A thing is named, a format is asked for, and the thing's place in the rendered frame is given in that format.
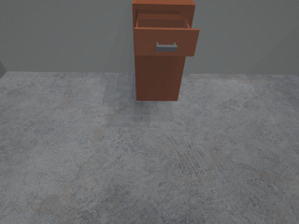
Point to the drawer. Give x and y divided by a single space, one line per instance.
150 31

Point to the cabinet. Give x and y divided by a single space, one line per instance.
158 78

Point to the handle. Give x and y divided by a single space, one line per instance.
173 47

